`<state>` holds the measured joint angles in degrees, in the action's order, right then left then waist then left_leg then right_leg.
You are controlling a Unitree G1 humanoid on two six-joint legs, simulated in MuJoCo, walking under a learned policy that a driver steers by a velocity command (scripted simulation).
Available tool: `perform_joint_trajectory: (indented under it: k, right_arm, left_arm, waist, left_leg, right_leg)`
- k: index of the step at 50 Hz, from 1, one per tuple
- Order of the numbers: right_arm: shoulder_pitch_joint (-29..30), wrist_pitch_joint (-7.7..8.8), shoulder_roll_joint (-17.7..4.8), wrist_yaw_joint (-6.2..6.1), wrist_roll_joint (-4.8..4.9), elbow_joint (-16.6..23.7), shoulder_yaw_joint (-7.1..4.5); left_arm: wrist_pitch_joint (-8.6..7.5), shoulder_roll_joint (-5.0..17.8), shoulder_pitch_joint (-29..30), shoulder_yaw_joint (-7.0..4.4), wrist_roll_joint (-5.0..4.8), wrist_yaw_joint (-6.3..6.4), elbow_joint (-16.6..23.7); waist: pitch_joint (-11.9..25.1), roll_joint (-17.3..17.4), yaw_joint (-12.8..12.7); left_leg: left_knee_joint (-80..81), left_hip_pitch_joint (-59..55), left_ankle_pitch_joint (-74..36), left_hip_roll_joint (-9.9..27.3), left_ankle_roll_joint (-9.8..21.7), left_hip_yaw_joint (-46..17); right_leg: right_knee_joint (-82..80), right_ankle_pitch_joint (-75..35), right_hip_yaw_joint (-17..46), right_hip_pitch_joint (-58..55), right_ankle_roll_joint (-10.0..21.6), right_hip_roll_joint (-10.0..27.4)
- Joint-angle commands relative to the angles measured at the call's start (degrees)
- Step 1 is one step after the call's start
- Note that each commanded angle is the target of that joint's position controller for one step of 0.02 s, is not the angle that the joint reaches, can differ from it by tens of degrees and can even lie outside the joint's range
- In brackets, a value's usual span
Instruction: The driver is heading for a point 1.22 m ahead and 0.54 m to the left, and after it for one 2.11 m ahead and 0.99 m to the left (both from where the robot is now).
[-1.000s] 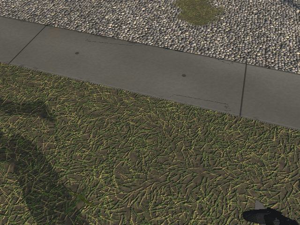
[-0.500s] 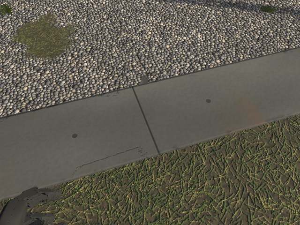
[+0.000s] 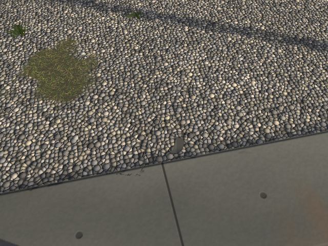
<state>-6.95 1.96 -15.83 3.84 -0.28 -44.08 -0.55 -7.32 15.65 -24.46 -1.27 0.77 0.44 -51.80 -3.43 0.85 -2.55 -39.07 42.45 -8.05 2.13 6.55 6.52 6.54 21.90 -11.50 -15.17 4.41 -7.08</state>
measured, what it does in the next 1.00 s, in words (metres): walks ahead, turning left: left foot, then right foot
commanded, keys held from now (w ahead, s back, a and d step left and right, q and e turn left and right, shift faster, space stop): w+q+shift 0.04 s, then q+shift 0.76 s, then e+shift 0.20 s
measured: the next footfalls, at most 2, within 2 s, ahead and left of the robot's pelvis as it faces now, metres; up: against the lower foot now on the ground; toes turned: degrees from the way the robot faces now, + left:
left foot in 0.06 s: +0.27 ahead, +0.05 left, +0.00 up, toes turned +7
right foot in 0.46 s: +0.55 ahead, -0.04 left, +0.00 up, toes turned +33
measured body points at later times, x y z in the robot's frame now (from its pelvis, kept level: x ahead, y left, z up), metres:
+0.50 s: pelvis +0.37 +0.03 +0.01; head +0.38 +0.04 +0.46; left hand +0.38 +0.34 -0.08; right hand +0.60 -0.20 -0.08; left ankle +0.25 +0.05 -0.67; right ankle +0.51 -0.06 -0.72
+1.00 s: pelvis +0.42 +0.06 +0.02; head +0.42 +0.09 +0.47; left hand +0.29 +0.33 -0.09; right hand +0.73 +0.03 -0.05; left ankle +0.36 +0.14 -0.72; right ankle +0.54 -0.02 -0.68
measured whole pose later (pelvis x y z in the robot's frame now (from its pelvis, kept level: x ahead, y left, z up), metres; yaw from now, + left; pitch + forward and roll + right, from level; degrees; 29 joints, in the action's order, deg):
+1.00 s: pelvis +0.42 +0.06 +0.02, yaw +48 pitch +2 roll -1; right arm -9.5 3.0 -16.5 2.3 -0.4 -35.3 -1.8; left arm -2.0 17.4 -14.0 -1.2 0.5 -1.0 -41.7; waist -0.1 -1.0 -0.8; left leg -28.1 17.2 12.4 -2.2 2.1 -2.0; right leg 47.1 19.1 -1.7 26.1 -4.8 3.3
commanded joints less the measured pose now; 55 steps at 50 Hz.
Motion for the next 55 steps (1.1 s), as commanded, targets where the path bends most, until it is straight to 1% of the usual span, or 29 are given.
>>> perform_joint_trajectory:
  k: [1, 3, 4, 5, 6, 8, 9, 10, 15, 20, 22, 23, 24, 25, 26, 29, 32, 36, 38, 39, 40, 43, 44, 47, 48, 49, 50, 52, 55]
  right_arm:
    - [-9.1, 0.01, -6.2, 0.00, -0.30, 0.3, -1.66]
    - [-31.6, -0.36, -11.4, -1.35, -0.89, -5.9, -4.41]
    - [-32.1, -0.40, -11.9, -2.64, -0.23, -7.1, -5.24]
    - [-25.7, -0.74, -17.7, -3.06, -2.03, -5.3, -6.32]
    - [-23.5, -0.76, -17.6, -3.31, -1.00, -2.6, -7.02]
    - [-16.2, -1.08, -11.1, -3.96, -0.38, -1.0, -5.55]
    - [-14.4, 2.74, -2.9, -1.23, -5.88, -1.7, -2.24]
    - [-15.3, 4.47, -2.2, -0.93, -5.13, -3.3, -2.03]
    - [-14.5, 7.97, -13.8, -0.70, -3.73, 0.0, -5.50]
    - [-9.6, 6.77, -14.2, 0.52, -2.29, 6.8, -6.56]
    - [-7.2, 7.35, -8.8, 2.17, -1.63, 8.6, -4.76]
    - [-8.9, 7.50, -1.9, 2.40, -0.45, 10.2, -2.55]
    - [-22.0, 8.12, 3.0, 1.23, -1.42, 9.5, -1.69]
    - [-22.6, 6.07, -4.2, 0.38, -2.64, 7.8, -3.03]
    - [-15.0, 3.98, -9.0, -0.82, -3.20, 8.4, -3.95]
    - [-11.2, 3.09, -4.4, -1.13, -5.97, 9.6, -1.32]
    - [-9.0, 2.19, -2.5, 4.55, -2.33, 9.5, 0.61]
    - [-12.2, 3.96, -10.8, 6.04, -0.70, 8.1, -3.30]
    - [-14.9, 6.07, -18.6, 2.48, -2.01, 9.0, -6.91]
    - [-11.8, 6.11, -25.6, 2.04, -2.66, 13.0, -8.35]
    - [-14.0, 7.13, -19.9, 1.05, -4.30, 10.7, -7.79]
    - [-5.4, 5.83, -10.9, -0.21, 0.47, 11.7, -5.20]
    - [-3.0, 5.11, -10.7, -0.39, 0.33, 13.0, -5.00]
    - [7.4, 4.54, -6.6, -0.89, -0.03, 16.8, -2.67]
    - [-2.1, 0.38, -3.6, -2.88, 0.05, 10.9, -1.99]
    - [-5.8, -1.43, -5.8, -3.43, 0.08, 9.8, -2.37]
    - [0.5, 1.12, -10.8, -0.94, 0.21, 12.9, -3.48]
    - [-2.8, 1.60, -14.7, -0.42, -0.18, 11.8, -5.68]
    - [-8.8, 2.76, -10.3, -3.48, 0.67, 10.6, -5.11]
  left_arm:
    - [0.85, 11.6, 4.6, -2.47, 0.90, 2.49, 4.4]
    - [3.03, 13.5, 11.6, -3.38, 1.69, 2.86, 6.7]
    - [2.67, 8.8, 14.0, -2.38, 1.67, 1.32, 6.8]
    - [1.49, 1.6, 7.3, -0.40, 0.33, 0.67, 12.4]
    - [0.40, 4.1, 7.3, 0.50, 0.49, 1.03, 14.4]
    - [-0.06, 6.0, 10.2, 0.62, 1.28, 0.88, 14.3]
    - [0.95, 8.4, 3.6, 1.04, 6.39, -1.58, 14.9]
    - [1.48, 6.4, 6.1, 0.92, 7.06, -2.00, 16.7]
    - [2.57, 4.8, 14.7, 2.11, 0.66, -0.74, 21.8]
    - [2.85, 6.2, 5.6, 0.35, -0.87, -2.74, 15.7]
    - [1.68, 11.8, -7.1, -1.77, -1.30, -0.95, 11.1]
    - [0.55, 13.8, -14.8, -2.11, -1.20, 0.00, 9.6]
    - [-0.49, 15.5, -9.4, -1.94, 1.52, -0.59, 12.0]
    - [0.38, 15.1, -0.9, -3.60, 2.61, -0.14, 13.8]
    - [0.53, 12.4, 7.0, -3.65, -0.28, 0.51, 15.5]
    - [0.97, 8.2, 18.1, -2.17, -1.86, 2.79, 17.0]
    - [0.05, 15.2, 17.6, -5.04, 0.15, 5.63, 17.0]
    - [-0.87, 14.9, 18.1, -5.21, 2.06, 5.16, 18.1]
    - [-1.75, 8.0, 8.2, -3.08, 0.92, 3.95, 15.4]
    - [-2.01, 5.7, 5.9, -1.89, 0.19, 4.29, 19.8]
    - [-1.29, 8.0, 12.6, -2.08, -1.01, 3.79, 18.9]
    - [2.42, 11.1, 13.0, -2.84, 1.73, 2.81, 16.4]
    - [2.69, 10.5, 10.7, -2.27, 2.60, 2.09, 15.4]
    - [2.83, 5.4, 4.5, -0.90, 1.61, -1.68, 11.2]
    - [6.36, 2.1, 10.0, 0.02, -1.83, -1.43, 12.0]
    - [7.91, 2.0, 10.1, 0.48, -2.49, -1.40, 12.7]
    - [3.93, 3.7, 7.2, 0.20, -0.10, -5.03, 13.1]
    - [1.20, 8.0, 8.2, -1.51, 0.47, -5.41, 13.3]
    - [-0.24, 11.5, 13.3, -2.36, 0.99, -2.09, 16.6]
  waist:
    - [6.1, -7.8, 9.1]
    - [12.6, -5.5, 20.4]
    - [8.3, 4.2, 18.8]
    - [11.0, 18.4, 7.0]
    - [19.7, 6.3, 8.4]
    - [5.1, -7.0, 2.8]
    - [12.7, -7.7, 3.2]
    - [9.2, -4.2, 0.1]
    - [7.0, -1.6, -0.8]
    - [4.3, 1.1, -3.7]
    - [9.2, 0.3, -8.5]
    - [19.6, -5.2, -8.5]
    - [25.5, -15.1, 0.7]
    - [19.6, -12.3, 1.0]
    - [12.9, -9.9, 0.2]
    - [9.3, -6.9, 4.8]
    - [7.7, -4.4, 2.2]
    - [7.7, -4.6, 2.9]
    - [10.7, 7.5, 2.3]
    - [16.6, 16.0, -0.5]
    - [8.9, 6.9, 4.2]
    - [9.4, 6.5, 2.4]
    - [8.5, 4.1, 0.7]
    - [8.5, 1.6, -3.4]
    - [10.7, 5.4, 3.2]
    - [10.2, 8.3, 4.1]
    - [6.0, 0.8, 0.0]
    - [6.1, 1.9, 3.6]
    - [7.3, 0.0, 6.8]
  left_leg:
    - [0.6, -22.5, 5.1, -8.0, 2.4, 5.0]
    - [3.6, -43.1, 12.2, -7.8, 6.8, -1.1]
    - [6.5, -48.9, 8.3, -4.3, 8.5, -6.6]
    - [4.3, -64.1, -16.3, 8.8, 19.2, -33.8]
    - [13.9, -65.7, -10.8, 13.5, 22.6, -46.0]
    - [20.0, -44.6, -8.9, 10.5, 16.8, -38.0]
    - [18.2, -44.2, -29.7, 11.5, 20.5, -34.0]
    - [19.2, -35.3, -36.4, 9.0, 18.9, -31.3]
    - [18.3, -21.3, -34.5, -5.1, 5.5, -20.1]
    - [10.6, -14.6, -24.5, -9.0, -3.8, -25.7]
    - [-2.8, -15.1, -23.8, -8.6, -7.5, -29.1]
    - [-16.3, -13.0, 4.8, -12.4, -9.9, -25.1]
    - [-29.2, -2.2, 52.5, -17.2, -13.7, -18.6]
    - [-38.8, 1.4, 52.9, -9.1, -14.9, -15.5]
    - [-40.6, -0.9, 48.5, -4.7, -13.9, -14.1]
    - [-29.7, -15.6, 39.8, 1.8, -11.9, -9.1]
    - [-11.6, -23.6, 30.2, 2.5, -12.4, -3.3]
    - [1.7, -32.0, 16.4, -0.3, -6.6, -4.1]
    - [11.8, -40.4, -19.7, 6.6, 6.6, -17.1]
    - [17.2, -45.9, -31.0, 22.2, 23.9, -42.3]
    - [17.1, -42.3, -20.4, 19.1, 20.1, -39.4]
    - [18.1, -34.7, -5.8, 14.9, 10.2, -28.1]
    - [19.7, -28.3, -3.6, 14.4, 8.9, -25.9]
    - [18.4, -18.1, 7.6, 6.8, 2.0, -15.1]
    - [18.4, -28.4, -8.9, 5.8, 1.6, -12.1]
    - [16.1, -31.4, -15.6, 6.7, 2.0, -12.1]
    - [13.9, -23.7, 5.8, 10.7, 2.3, -16.1]
    - [14.7, -25.2, 15.9, 12.3, 7.0, -19.2]
    - [11.9, -31.7, 30.7, 9.8, 3.7, -18.2]
  right_leg:
    - [17.1, -90.3, -1.7, 7.1, -4.4, 16.7]
    - [51.1, -82.9, -0.6, 17.3, -3.9, 16.9]
    - [74.1, -26.7, -0.1, 31.1, -3.8, 7.0]
    - [94.7, 11.0, 7.5, 58.7, -8.0, 0.0]
    - [95.1, 6.7, 16.8, 62.5, -6.2, 2.0]
    - [81.8, 0.3, 16.6, 58.9, -5.2, 7.4]
    - [82.3, 3.0, 24.1, 57.4, -8.5, 8.2]
    - [75.6, 2.9, 22.2, 53.2, -9.6, 10.2]
    - [46.6, -6.6, 12.5, 41.3, -12.8, 8.1]
    - [26.5, -21.9, 13.5, 19.1, -10.9, 0.6]
    - [20.1, -35.4, 18.3, 8.7, -1.4, 9.2]
    - [23.0, -63.4, 28.9, -3.1, 11.0, 22.0]
    - [24.2, -93.2, 43.6, -10.6, 28.2, 38.3]
    - [19.9, -72.8, 51.4, -0.8, 26.4, 40.8]
    - [16.6, -56.2, 42.3, 12.5, 17.9, 34.2]
    - [7.3, -40.4, 22.0, 31.7, 8.0, 22.3]
    - [6.1, -30.6, 10.1, 35.5, 3.3, 17.7]
    - [15.8, -21.3, 10.2, 36.0, 2.4, 23.1]
    - [32.6, -4.5, 4.0, 38.2, -6.3, 17.4]
    - [40.9, 18.6, 5.0, 46.0, -11.0, 6.8]
    - [46.4, 17.7, 13.5, 52.2, -11.8, 6.8]
    - [58.8, 11.0, 15.3, 52.8, -11.1, 11.0]
    - [58.8, 8.2, 14.9, 48.0, -10.9, 11.8]
    - [46.4, -5.3, 12.0, 34.5, -11.3, 13.3]
    - [38.1, -3.5, 7.8, 36.7, -8.0, 10.1]
    - [35.9, -4.5, 8.2, 35.7, -6.9, 9.0]
    - [33.3, -7.9, 10.7, 32.1, -9.6, 12.8]
    - [30.3, -14.5, 8.2, 33.4, -8.2, 9.8]
    - [23.6, -28.1, 16.7, 38.1, 4.7, 13.3]
Keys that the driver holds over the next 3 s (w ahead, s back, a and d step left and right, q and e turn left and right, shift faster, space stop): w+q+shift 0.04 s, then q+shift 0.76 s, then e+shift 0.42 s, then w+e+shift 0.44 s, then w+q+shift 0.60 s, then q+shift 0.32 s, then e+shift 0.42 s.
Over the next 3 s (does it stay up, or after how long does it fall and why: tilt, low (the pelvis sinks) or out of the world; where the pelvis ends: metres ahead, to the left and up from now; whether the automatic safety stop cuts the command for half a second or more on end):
stays up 1.29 0.38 -0.15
